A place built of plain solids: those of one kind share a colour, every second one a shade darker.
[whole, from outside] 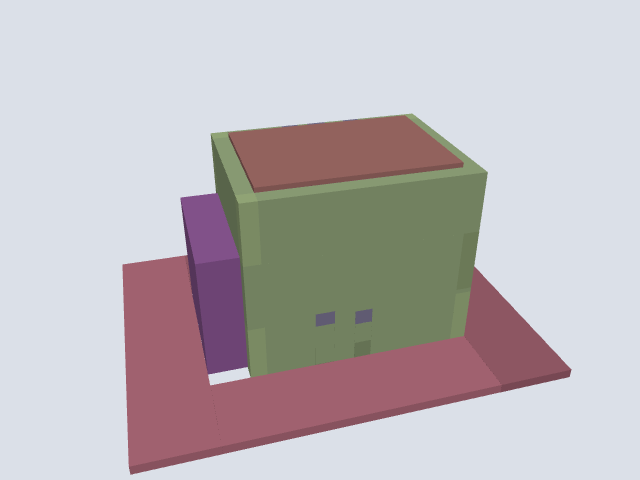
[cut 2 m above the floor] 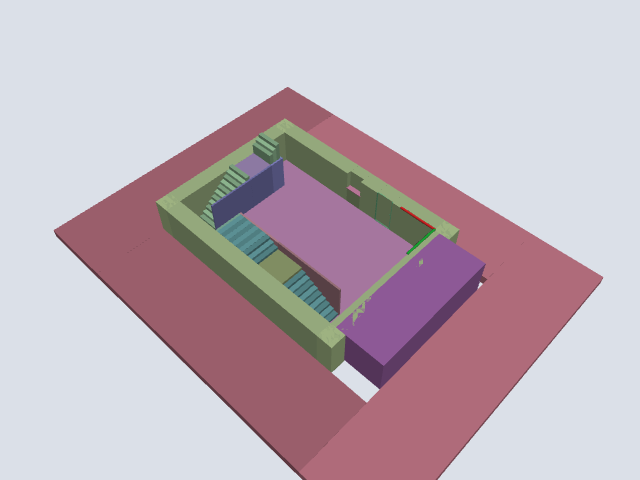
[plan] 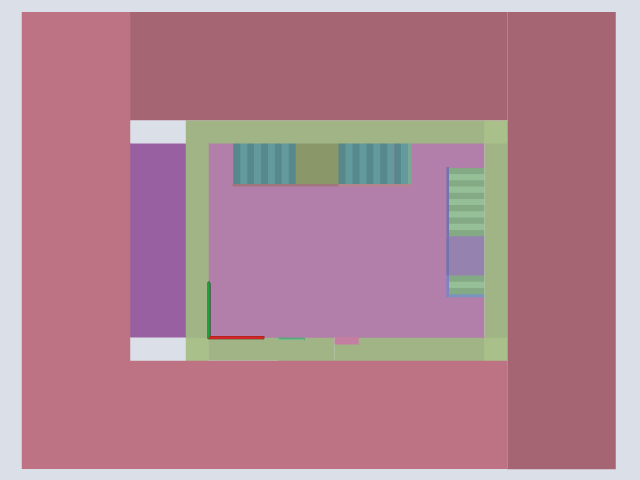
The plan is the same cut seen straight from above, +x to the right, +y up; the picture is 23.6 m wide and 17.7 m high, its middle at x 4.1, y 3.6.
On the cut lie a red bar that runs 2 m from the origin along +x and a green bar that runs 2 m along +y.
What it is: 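A watermill of three storeys over one footprint, every storey joined to the next by stairs rising through a hole in the floor above; posts, bins, sacks and machines on boarded floors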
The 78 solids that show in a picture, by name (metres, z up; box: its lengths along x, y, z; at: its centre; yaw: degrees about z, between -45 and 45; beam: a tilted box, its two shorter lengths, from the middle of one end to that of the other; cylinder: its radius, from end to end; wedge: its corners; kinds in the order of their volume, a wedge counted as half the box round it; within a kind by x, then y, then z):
{
 "wall_1": {"box": [0.85, 8.86, 3.35], "at": [-0.42, 3.58, 1.52]},
 "wall_2": {"box": [0.85, 8.86, 3.45], "at": [-0.42, 3.58, 8.03]},
 "wall_3": {"box": [3.4, 0.85, 3.35], "at": [0.85, -0.42, 1.52]},
 "wall_4": {"box": [3.96, 0.85, 3.45], "at": [1.13, 7.58, 8.03]},
 "wall_5": {"box": [1.0, 0.81, 2.45], "at": [3.05, -0.45, 1.22]},
 "wall_6": {"box": [1.08, 0.85, 3.35], "at": [4.09, -0.42, 1.52]},
 "wall_7": {"box": [0.9, 0.6, 1.2], "at": [5.08, -0.55, 1.55]},
 "wall_8": {"box": [0.9, 0.85, 1.1], "at": [5.08, -0.42, 0.4]},
 "wall_9": {"box": [11.86, 0.85, 3.61], "at": [5.08, -0.42, 4.75]},
 "wall_10": {"box": [11.86, 0.85, 3.45], "at": [5.08, -0.42, 8.03]},
 "wall_11": {"box": [11.86, 0.85, 3.35], "at": [5.08, 7.58, 1.52]},
 "wall_12": {"box": [5.48, 0.85, 3.35], "at": [8.27, -0.42, 1.52]},
 "wall_13": {"box": [3.45, 0.85, 3.45], "at": [9.29, 7.58, 8.03]},
 "wall_14": {"box": [0.85, 8.86, 3.35], "at": [10.59, 3.58, 1.52]},
 "wall_15": {"box": [0.85, 8.86, 3.45], "at": [10.59, 3.58, 8.03]},
 "ground_garden_1": {"box": [4.0, 16.86, 0.5], "at": [-4.9, 3.58, -0.27]},
 "ground_garden_2": {"box": [13.91, 4.0, 0.5], "at": [4.05, -2.85, -0.27]},
 "ground_garden_3": {"box": [13.91, 4.0, 0.5], "at": [4.05, 10.01, -0.27]},
 "ground_garden_4": {"box": [4.0, 16.86, 0.5], "at": [13.01, 3.58, -0.27]},
 "mass_wheelhouse_1": {"box": [2.6, 7.16, 6.61], "at": [-1.6, 3.58, 3.25]},
 "floor_1": {"box": [10.16, 7.16, 0.55], "at": [5.08, 3.58, -0.28]},
 "corner_1": {"box": [0.85, 0.85, 3.25], "at": [-0.42, -0.42, 1.57]},
 "corner_2": {"box": [0.85, 0.85, 3.2], "at": [-0.42, -0.42, 8.16]},
 "corner_3": {"box": [0.85, 0.85, 3.25], "at": [-0.42, 7.58, 1.57]},
 "corner_4": {"box": [0.85, 0.85, 3.2], "at": [-0.42, 7.58, 8.16]},
 "corner_5": {"box": [0.85, 0.85, 3.25], "at": [10.59, -0.42, 1.57]},
 "corner_6": {"box": [0.85, 0.85, 3.36], "at": [10.59, -0.42, 4.88]},
 "corner_7": {"box": [0.85, 0.85, 3.25], "at": [10.59, 7.58, 1.57]},
 "corner_8": {"box": [0.85, 0.85, 3.2], "at": [10.59, 7.58, 8.16]},
 "roof_1": {"box": [10.16, 7.16, 0.25], "at": [5.08, 3.58, 9.88]},
 "step_mill_1": {"box": [0.26, 1.5, 0.2], "at": [1.03, 6.41, 0.05]},
 "step_mill_2": {"box": [0.26, 1.5, 0.35], "at": [1.29, 6.41, 0.13]},
 "step_mill_3": {"box": [0.26, 1.5, 0.51], "at": [1.54, 6.41, 0.2]},
 "step_mill_4": {"box": [0.26, 1.5, 0.66], "at": [1.8, 6.41, 0.28]},
 "step_mill_5": {"box": [0.26, 1.5, 0.81], "at": [2.05, 6.41, 0.36]},
 "step_mill_6": {"box": [0.26, 1.5, 0.96], "at": [2.31, 6.41, 0.43]},
 "step_mill_7": {"box": [0.26, 1.5, 1.12], "at": [2.57, 6.41, 0.51]},
 "step_mill_8": {"box": [0.26, 1.5, 1.27], "at": [2.82, 6.41, 0.58]},
 "step_mill_9": {"box": [0.26, 1.5, 1.42], "at": [3.08, 6.41, 0.66]},
 "step_mill_10": {"box": [0.26, 1.5, 1.73], "at": [4.91, 6.41, 0.81]},
 "step_mill_11": {"box": [0.26, 1.5, 1.88], "at": [5.17, 6.41, 0.89]},
 "step_mill_12": {"box": [0.26, 1.5, 2.03], "at": [5.43, 6.41, 0.97]},
 "step_mill_13": {"box": [0.26, 1.5, 2.18], "at": [5.68, 6.41, 1.04]},
 "step_mill_14": {"box": [0.26, 1.5, 2.34], "at": [5.94, 6.41, 1.12]},
 "step_mill_15": {"box": [0.26, 1.5, 2.49], "at": [6.19, 6.41, 1.19]},
 "step_mill_16": {"box": [0.26, 1.5, 2.64], "at": [6.45, 6.41, 1.27]},
 "step_mill_17": {"box": [0.26, 1.5, 2.79], "at": [6.71, 6.41, 1.35]},
 "step_mill_18": {"box": [0.26, 1.5, 2.95], "at": [6.96, 6.41, 1.42]},
 "step_mill_19": {"box": [0.26, 1.5, 3.1], "at": [7.22, 6.41, 1.5]},
 "floor_steep_l1a_1": {"box": [1.3, 1.45, 2.45], "at": [9.51, 3.02, 1.17]},
 "floor_mill_l1a_1": {"box": [1.58, 1.5, 1.57], "at": [4.0, 6.41, 0.74]},
 "wall_mill_1": {"box": [2.34, 0.1, 5.65], "at": [2.04, 5.62, 2.77]},
 "wall_mill_2": {"box": [1.58, 0.1, 5.65], "at": [3.99, 5.62, 2.77]},
 "wall_mill_3": {"box": [2.56, 0.1, 5.65], "at": [6.07, 5.62, 2.77]},
 "step_steep_1": {"wedge": [[8.86, 1.6, -0.05], [8.86, 1.6, 3.01], [8.86, 1.83, -0.05], [8.86, 1.83, 3.0], [10.16, 1.6, -0.05], [10.16, 1.6, 3.0], [10.16, 1.83, -0.05], [10.16, 1.83, 3.0]]},
 "step_steep_2": {"wedge": [[8.86, 1.83, -0.05], [8.86, 1.83, 2.81], [8.86, 2.06, -0.05], [8.86, 2.06, 2.8], [10.16, 1.83, -0.05], [10.16, 1.83, 2.8], [10.16, 2.06, -0.05], [10.16, 2.06, 2.8]]},
 "step_steep_3": {"wedge": [[8.86, 2.06, -0.05], [8.86, 2.06, 2.61], [8.86, 2.29, -0.05], [8.86, 2.29, 2.6], [10.16, 2.06, -0.05], [10.16, 2.06, 2.6], [10.16, 2.29, -0.05], [10.16, 2.29, 2.6]]},
 "step_steep_4": {"wedge": [[8.86, 3.74, -0.05], [8.86, 3.74, 2.21], [8.86, 3.97, -0.05], [8.86, 3.97, 2.2], [10.16, 3.74, -0.05], [10.16, 3.74, 2.2], [10.16, 3.97, -0.05], [10.16, 3.97, 2.2]]},
 "step_steep_5": {"wedge": [[8.86, 3.97, -0.05], [8.86, 3.97, 2.01], [8.86, 4.2, -0.05], [8.86, 4.2, 2.0], [10.16, 3.97, -0.05], [10.16, 3.97, 2.0], [10.16, 4.2, -0.05], [10.16, 4.2, 2.0]]},
 "step_steep_6": {"wedge": [[8.86, 4.2, -0.05], [8.86, 4.2, 1.81], [8.86, 4.43, -0.05], [8.86, 4.43, 1.8], [10.16, 4.2, -0.05], [10.16, 4.2, 1.8], [10.16, 4.43, -0.05], [10.16, 4.43, 1.8]]},
 "step_steep_7": {"wedge": [[8.86, 4.43, -0.05], [8.86, 4.43, 1.61], [8.86, 4.66, -0.05], [8.86, 4.66, 1.6], [10.16, 4.43, -0.05], [10.16, 4.43, 1.6], [10.16, 4.66, -0.05], [10.16, 4.66, 1.6]]},
 "step_steep_8": {"wedge": [[8.86, 4.66, -0.05], [8.86, 4.66, 1.41], [8.86, 4.89, -0.05], [8.86, 4.89, 1.4], [10.16, 4.66, -0.05], [10.16, 4.66, 1.4], [10.16, 4.89, -0.05], [10.16, 4.89, 1.4]]},
 "step_steep_9": {"wedge": [[8.86, 4.88, -0.05], [8.86, 4.88, 1.21], [8.86, 5.12, -0.05], [8.86, 5.12, 1.2], [10.16, 4.88, -0.05], [10.16, 4.88, 1.2], [10.16, 5.12, -0.05], [10.16, 5.12, 1.2]]},
 "step_steep_10": {"wedge": [[8.86, 5.11, -0.05], [8.86, 5.11, 1.01], [8.86, 5.34, -0.05], [8.86, 5.34, 1.0], [10.16, 5.11, -0.05], [10.16, 5.11, 1.0], [10.16, 5.34, -0.05], [10.16, 5.34, 1.0]]},
 "step_steep_11": {"wedge": [[8.86, 5.34, -0.05], [8.86, 5.34, 0.81], [8.86, 5.57, -0.05], [8.86, 5.57, 0.8], [10.16, 5.34, -0.05], [10.16, 5.34, 0.8], [10.16, 5.57, -0.05], [10.16, 5.57, 0.8]]},
 "step_steep_12": {"wedge": [[8.86, 5.57, -0.05], [8.86, 5.57, 0.61], [8.86, 5.8, -0.05], [8.86, 5.8, 0.6], [10.16, 5.57, -0.05], [10.16, 5.57, 0.6], [10.16, 5.8, -0.05], [10.16, 5.8, 0.6]]},
 "step_steep_13": {"wedge": [[8.86, 5.8, -0.05], [8.86, 5.8, 0.41], [8.86, 6.03, -0.05], [8.86, 6.03, 0.4], [10.16, 5.8, -0.05], [10.16, 5.8, 0.4], [10.16, 6.03, -0.05], [10.16, 6.03, 0.4]]},
 "step_steep_14": {"wedge": [[8.86, 6.03, -0.05], [8.86, 6.03, 0.21], [8.86, 6.26, -0.05], [8.86, 6.26, 0.2], [10.16, 6.03, -0.05], [10.16, 6.03, 0.2], [10.16, 6.26, -0.05], [10.16, 6.26, 0.2]]},
 "wall_steep_1": {"box": [0.1, 0.12, 5.65], "at": [8.81, 1.54, 2.77]},
 "wall_steep_2": {"box": [0.1, 0.69, 5.65], "at": [8.81, 1.95, 2.77]},
 "wall_steep_3": {"box": [0.1, 1.45, 5.65], "at": [8.81, 3.02, 2.77]},
 "wall_steep_4": {"box": [0.1, 2.55, 5.65], "at": [8.81, 5.02, 2.77]},
 "wall_head_1": {"box": [1.0, 0.85, 0.75], "at": [3.05, -0.42, 2.82]},
 "wall_head_2": {"box": [0.9, 0.85, 1.05], "at": [5.08, -0.42, 2.67]},
 "floor_mill_hda_1": {"box": [0.12, 1.5, 3.25], "at": [7.41, 6.41, 1.57]},
 "floor_steep_hda_1": {"box": [1.3, 0.12, 3.25], "at": [9.51, 1.54, 1.57]},
 "stair_window_1": {"box": [0.9, 0.28, 0.035], "at": [5.08, -0.12, 0.97]},
 "dwelling_door_1": {"box": [0.91, 0.11, 0.07], "at": [3.05, -0.04, -0.01]}
}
